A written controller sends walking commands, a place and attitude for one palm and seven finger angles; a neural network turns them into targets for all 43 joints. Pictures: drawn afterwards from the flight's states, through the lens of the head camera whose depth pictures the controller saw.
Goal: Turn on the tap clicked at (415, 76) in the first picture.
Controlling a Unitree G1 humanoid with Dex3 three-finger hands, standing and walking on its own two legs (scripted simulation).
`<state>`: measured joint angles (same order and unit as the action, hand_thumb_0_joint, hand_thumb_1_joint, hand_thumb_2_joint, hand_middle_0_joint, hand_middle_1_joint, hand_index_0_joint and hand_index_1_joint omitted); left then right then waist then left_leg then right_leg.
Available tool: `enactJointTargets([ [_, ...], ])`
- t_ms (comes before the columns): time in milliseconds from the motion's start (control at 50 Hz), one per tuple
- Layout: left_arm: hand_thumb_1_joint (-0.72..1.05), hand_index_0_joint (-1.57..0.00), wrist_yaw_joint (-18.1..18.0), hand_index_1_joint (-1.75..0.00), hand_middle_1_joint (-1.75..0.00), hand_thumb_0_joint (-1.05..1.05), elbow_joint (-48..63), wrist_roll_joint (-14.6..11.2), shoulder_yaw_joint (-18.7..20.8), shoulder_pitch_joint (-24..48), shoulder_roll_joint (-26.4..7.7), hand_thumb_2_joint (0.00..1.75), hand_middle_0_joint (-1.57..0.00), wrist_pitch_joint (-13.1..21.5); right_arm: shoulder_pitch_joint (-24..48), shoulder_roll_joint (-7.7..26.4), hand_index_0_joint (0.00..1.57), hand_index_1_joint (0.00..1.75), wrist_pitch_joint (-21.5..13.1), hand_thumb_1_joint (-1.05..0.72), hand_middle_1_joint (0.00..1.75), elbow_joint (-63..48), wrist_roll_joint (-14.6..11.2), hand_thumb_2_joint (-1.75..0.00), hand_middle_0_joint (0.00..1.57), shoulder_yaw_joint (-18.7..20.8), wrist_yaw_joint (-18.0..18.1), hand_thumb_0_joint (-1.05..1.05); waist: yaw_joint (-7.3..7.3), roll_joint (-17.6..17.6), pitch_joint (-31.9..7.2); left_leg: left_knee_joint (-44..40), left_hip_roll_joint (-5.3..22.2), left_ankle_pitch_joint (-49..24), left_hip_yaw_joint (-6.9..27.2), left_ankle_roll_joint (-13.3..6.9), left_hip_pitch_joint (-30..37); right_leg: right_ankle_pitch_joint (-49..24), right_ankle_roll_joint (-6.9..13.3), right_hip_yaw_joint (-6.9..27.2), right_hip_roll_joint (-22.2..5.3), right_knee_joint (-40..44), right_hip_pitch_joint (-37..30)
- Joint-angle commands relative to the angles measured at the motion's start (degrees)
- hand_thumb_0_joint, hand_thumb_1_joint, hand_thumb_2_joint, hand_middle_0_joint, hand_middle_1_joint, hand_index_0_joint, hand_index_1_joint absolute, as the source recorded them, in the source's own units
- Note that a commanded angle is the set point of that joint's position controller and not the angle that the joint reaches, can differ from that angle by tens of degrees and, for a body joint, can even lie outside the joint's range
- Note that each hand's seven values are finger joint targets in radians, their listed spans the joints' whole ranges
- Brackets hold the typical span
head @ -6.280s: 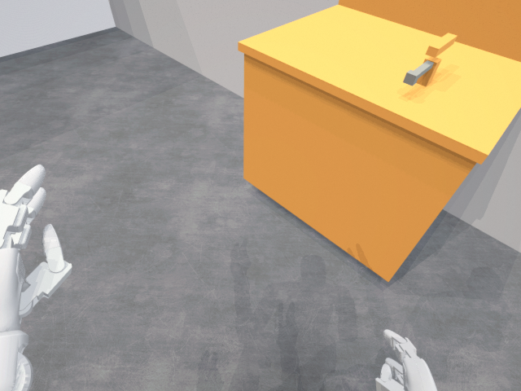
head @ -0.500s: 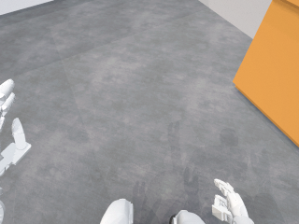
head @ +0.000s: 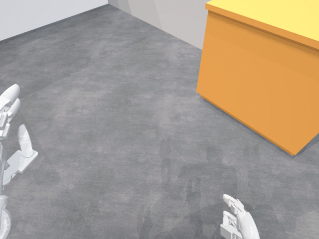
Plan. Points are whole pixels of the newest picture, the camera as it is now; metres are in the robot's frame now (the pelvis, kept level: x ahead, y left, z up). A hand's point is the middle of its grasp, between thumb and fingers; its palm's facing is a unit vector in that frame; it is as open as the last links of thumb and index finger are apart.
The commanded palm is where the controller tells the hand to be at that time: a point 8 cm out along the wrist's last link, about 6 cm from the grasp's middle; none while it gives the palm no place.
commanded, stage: walk to a spot facing it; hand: left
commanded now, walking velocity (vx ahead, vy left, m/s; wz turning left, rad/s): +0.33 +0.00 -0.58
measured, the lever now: out of the picture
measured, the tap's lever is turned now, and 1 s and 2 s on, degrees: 0 0 0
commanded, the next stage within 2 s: turn to face it in 1.18 s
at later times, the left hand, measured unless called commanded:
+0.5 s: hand (94, 123) +0.28 +0.15 +0.20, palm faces +0.24 -0.87 -0.42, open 7.4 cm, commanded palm +0.23 +0.21 +0.20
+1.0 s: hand (143, 83) +0.41 +0.08 +0.19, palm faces +0.16 -0.85 -0.50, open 7.4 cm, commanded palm +0.35 +0.15 +0.20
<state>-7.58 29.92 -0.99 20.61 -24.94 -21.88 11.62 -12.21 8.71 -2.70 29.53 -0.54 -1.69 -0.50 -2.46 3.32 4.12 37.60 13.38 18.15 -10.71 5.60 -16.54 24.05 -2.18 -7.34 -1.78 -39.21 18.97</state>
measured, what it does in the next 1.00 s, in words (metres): walks ahead: left foot, then right foot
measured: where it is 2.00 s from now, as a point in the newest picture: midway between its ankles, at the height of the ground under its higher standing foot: (195, 225)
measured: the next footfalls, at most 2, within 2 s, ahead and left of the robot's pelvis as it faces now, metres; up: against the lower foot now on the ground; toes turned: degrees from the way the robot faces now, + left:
left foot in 0.54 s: +0.10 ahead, +0.10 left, +0.00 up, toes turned -3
right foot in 0.78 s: +0.16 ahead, -0.19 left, +0.00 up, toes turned -22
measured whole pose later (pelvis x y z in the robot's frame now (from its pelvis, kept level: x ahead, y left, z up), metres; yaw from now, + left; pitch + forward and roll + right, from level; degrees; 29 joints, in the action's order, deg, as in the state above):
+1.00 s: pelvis +0.14 -0.10 +0.02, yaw -12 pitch +1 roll +2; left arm -8.3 32.8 -1.3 21.7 -30.0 -21.6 13.0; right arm -10.5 12.6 -0.1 36.2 0.0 1.0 2.4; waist 1.1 -0.3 6.5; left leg 55.2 6.0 19.8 -6.3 1.3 -31.3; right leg 16.1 3.2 -10.0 -3.0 -29.1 14.3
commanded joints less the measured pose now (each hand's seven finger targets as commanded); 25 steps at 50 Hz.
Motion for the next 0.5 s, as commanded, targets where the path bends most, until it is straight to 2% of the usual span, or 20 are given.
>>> enactJointTargets([
  [0, 0.90, -0.20, -2.20, -0.30, -0.30, 0.00, 6.85, -0.55, 9.56, 2.13, -12.55, 0.90, -0.20, 3.15, 4.33, 7.98, 0.20, 0.30, -2.65, -0.90, 0.30, -7.37, -0.51, -0.90, 0.20, 4.44, 1.45, 0.00, -0.35, -23.13, -10.21, 28.71, -8.51, 19.86, 0.49, -1.96, -26.88, -16.11, 13.53, 36.57, -16.95, 19.85, -22.08],
  [20, 0.90, -0.20, -2.50, -0.30, -0.30, 0.00, 10.73, -1.56, 10.25, 4.60, -13.05, 0.90, -0.20, 3.43, 8.43, 9.29, 0.20, 0.30, -2.55, -0.90, 0.30, -7.30, -0.70, -0.90, 0.20, 4.84, 1.31, 0.00, -0.39, -19.24, -9.28, 34.03, -5.50, 15.85, 10.83, -1.94, -27.78, -10.79, 14.93, 41.16, -19.69, 23.40, -17.69],
  [40, 0.90, -0.20, -2.36, -0.30, -0.30, 0.00, 10.93, -1.73, 11.95, 0.54, -14.28, 0.90, -0.20, 4.23, 7.19, 8.31, 0.20, 0.30, -1.64, -0.90, 0.30, -6.27, -0.17, -0.90, 0.20, 3.89, 1.52, 0.00, 0.65, -13.26, -7.99, 37.62, -4.48, 11.83, 13.00, -1.50, -28.93, -8.62, 16.54, 40.85, -19.55, 22.53, -17.31],
  [60, 0.90, -0.20, -1.99, -0.30, -0.30, 0.00, 11.39, -2.03, 11.59, -2.24, -12.98, 0.90, -0.20, 4.72, 6.52, 8.05, 0.20, 0.30, -0.23, -0.90, 0.30, -5.07, 0.08, -0.90, 0.20, 3.40, 1.43, 0.00, 1.16, -9.47, -8.35, 38.01, -3.90, 7.73, 13.35, -0.99, -28.38, -10.37, 15.68, 33.71, -17.32, 21.43, -16.89],
  [80, 0.90, -0.20, -1.75, -0.30, -0.30, 0.00, 11.49, -2.08, 11.22, -3.75, -11.78, 0.90, -0.20, 5.11, 7.02, 7.84, 0.20, 0.30, 0.71, -0.90, 0.30, -4.55, 0.15, -0.90, 0.20, 3.10, 1.48, 0.00, 1.39, -7.37, -8.71, 36.80, -4.02, 5.13, 12.49, -0.71, -26.88, -14.13, 14.50, 28.42, -15.13, 21.06, -15.32],
  [100, 0.90, -0.20, -1.62, -0.30, -0.30, 0.00, 12.27, -2.05, 10.68, -3.39, -11.34, 0.90, -0.20, 5.25, 7.38, 7.92, 0.20, 0.30, 1.35, -0.90, 0.30, -4.33, 0.03, -0.90, 0.20, 3.13, 1.59, 0.00, 1.71, -6.45, -10.34, 33.33, -3.88, 4.41, 11.82, -0.78, -24.82, -15.25, 13.98, 24.83, -14.53, 20.82, -14.76],
  [120, 0.90, -0.20, -1.68, -0.30, -0.30, 0.00, 10.89, -1.93, 10.99, -4.06, -11.34, 0.90, -0.20, 5.46, 7.30, 8.18, 0.20, 0.30, 1.65, -0.90, 0.30, -4.12, 0.20, -0.90, 0.20, 3.38, 1.89, 0.00, 2.02, -7.78, -10.04, 30.57, -4.13, 3.03, 10.77, -0.84, -22.84, -15.47, 13.38, 22.48, -13.46, 21.55, -12.80],
  [140, 0.90, -0.20, -1.76, -0.30, -0.30, 0.00, 9.44, -1.86, 11.17, -4.81, -11.22, 0.90, -0.20, 5.43, 7.23, 8.30, 0.20, 0.30, 1.83, -0.90, 0.30, -3.78, 0.35, -0.90, 0.20, 3.61, 2.24, 0.00, 2.07, -7.91, -10.16, 27.10, -4.59, 2.24, 9.92, -1.07, -20.77, -13.69, 13.12, 21.63, -12.61, 22.40, -10.68],
  [200, 0.90, -0.20, -1.83, -0.30, -0.30, 0.00, 8.72, -1.96, 9.71, -3.42, -11.04, 0.90, -0.20, 5.16, 6.60, 8.93, 0.20, 0.30, 1.40, -0.90, 0.30, -4.05, 0.16, -0.90, 0.20, 4.06, 3.00, 0.00, 2.20, -8.23, -10.39, 17.62, -5.66, 1.09, 7.78, -1.84, -17.85, -6.81, 13.32, 21.80, -12.21, 24.79, -10.05],
  [260, 0.90, -0.20, -2.04, -0.30, -0.30, 0.00, 7.51, -1.61, 8.51, -2.19, -10.43, 0.90, -0.20, 4.72, 5.87, 9.40, 0.20, 0.30, 0.16, -0.90, 0.30, -4.29, 0.11, -0.90, 0.20, 4.33, 3.45, 0.00, 1.49, -9.18, -10.52, 10.48, -7.27, 1.88, 6.09, -2.88, -15.14, -2.02, 13.90, 24.21, -11.95, 25.94, -10.16],
  [320, 0.90, -0.20, -2.46, -0.30, -0.30, 0.00, 7.34, -1.15, 7.42, -1.28, -10.31, 0.90, -0.20, 4.27, 5.78, 9.57, 0.20, 0.30, -0.74, -0.90, 0.30, -4.79, -0.07, -0.90, 0.20, 4.40, 3.90, 0.00, 0.90, -9.46, -10.10, 4.61, -8.18, 3.42, 5.37, -3.79, -12.91, -1.31, 14.33, 25.89, -12.05, 25.81, -11.79],
  [380, 0.90, -0.20, -2.73, -0.30, -0.30, 0.00, 8.17, -0.81, 6.05, 0.00, -9.43, 0.90, -0.20, 3.79, 5.28, 9.76, 0.20, 0.30, -0.87, -0.90, 0.30, -5.16, -0.04, -0.90, 0.20, 4.37, 4.11, 0.00, 1.06, -9.24, -9.08, -0.13, -8.96, 3.43, 4.89, -4.35, -10.36, -0.64, 14.39, 27.01, -11.76, 25.59, -11.97],
  [400, 0.90, -0.20, -2.78, -0.30, -0.30, 0.00, 8.85, -0.70, 5.66, 0.55, -9.75, 0.90, -0.20, 3.60, 5.13, 9.82, 0.20, 0.30, -0.85, -0.90, 0.30, -5.10, -0.10, -0.90, 0.20, 4.28, 4.23, 0.00, 1.32, -7.82, -8.96, -2.83, -8.84, 2.97, 4.95, -4.55, -8.65, -0.50, 14.10, 26.27, -11.80, 24.74, -12.07],
  [440, 0.90, -0.20, -2.96, -0.30, -0.30, 0.00, 9.37, -0.69, 6.05, 0.46, -9.92, 0.90, -0.20, 3.54, 3.87, 9.48, 0.20, 0.30, -0.86, -0.90, 0.30, -5.33, 0.13, -0.90, 0.20, 4.04, 4.55, 0.00, 1.86, -6.74, -9.52, -9.10, -9.35, 1.18, 3.73, -5.14, -1.65, -0.39, 12.39, 24.50, -9.58, 22.19, -10.39],
  [460, 0.90, -0.20, -2.88, -0.30, -0.30, 0.00, 10.37, -0.66, 5.85, 1.06, -9.71, 0.90, -0.20, 3.64, 3.63, 9.61, 0.20, 0.30, -0.96, -0.90, 0.30, -5.64, 0.14, -0.90, 0.20, 4.15, 4.82, 0.00, 2.07, -5.13, -9.22, -12.67, -8.72, 0.79, 3.96, -5.84, 3.30, -0.94, 11.07, 23.62, -7.96, 19.52, -7.78],
  [480, 0.90, -0.20, -2.76, -0.30, -0.30, 0.00, 10.65, -0.72, 5.98, 1.60, -9.62, 0.90, -0.20, 3.81, 3.18, 9.82, 0.20, 0.30, -0.93, -0.90, 0.30, -5.73, 0.15, -0.90, 0.20, 4.22, 5.10, 0.00, 2.63, -2.95, -8.44, -15.40, -6.55, 0.33, 6.06, -7.28, 9.89, -0.94, 9.27, 21.64, -5.67, 15.31, -2.13],
])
